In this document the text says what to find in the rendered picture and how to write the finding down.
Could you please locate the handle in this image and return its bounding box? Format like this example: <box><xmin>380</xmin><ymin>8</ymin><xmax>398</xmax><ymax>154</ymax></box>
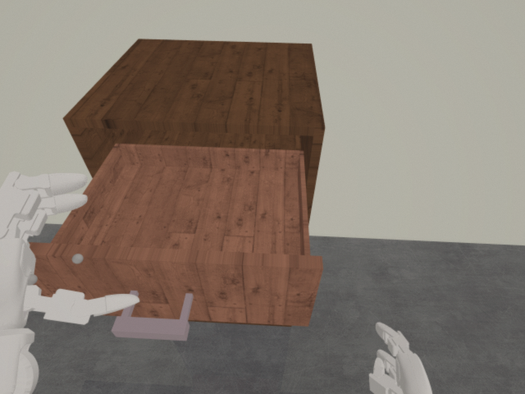
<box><xmin>112</xmin><ymin>291</ymin><xmax>194</xmax><ymax>341</ymax></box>

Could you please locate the robot left hand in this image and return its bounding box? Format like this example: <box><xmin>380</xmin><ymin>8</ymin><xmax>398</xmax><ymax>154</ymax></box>
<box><xmin>0</xmin><ymin>171</ymin><xmax>139</xmax><ymax>331</ymax></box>

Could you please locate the drawer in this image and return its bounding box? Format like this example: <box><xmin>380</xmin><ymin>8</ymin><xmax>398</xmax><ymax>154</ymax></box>
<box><xmin>29</xmin><ymin>144</ymin><xmax>323</xmax><ymax>327</ymax></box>

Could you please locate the robot right hand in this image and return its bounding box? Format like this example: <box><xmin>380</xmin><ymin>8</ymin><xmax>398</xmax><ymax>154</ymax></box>
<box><xmin>369</xmin><ymin>322</ymin><xmax>432</xmax><ymax>394</ymax></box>

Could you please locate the cabinet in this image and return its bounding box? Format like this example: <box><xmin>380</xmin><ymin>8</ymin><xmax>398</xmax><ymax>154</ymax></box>
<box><xmin>63</xmin><ymin>39</ymin><xmax>325</xmax><ymax>327</ymax></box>

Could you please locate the robot left forearm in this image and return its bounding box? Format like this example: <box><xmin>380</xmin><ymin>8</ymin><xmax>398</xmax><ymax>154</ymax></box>
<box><xmin>0</xmin><ymin>328</ymin><xmax>39</xmax><ymax>394</ymax></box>

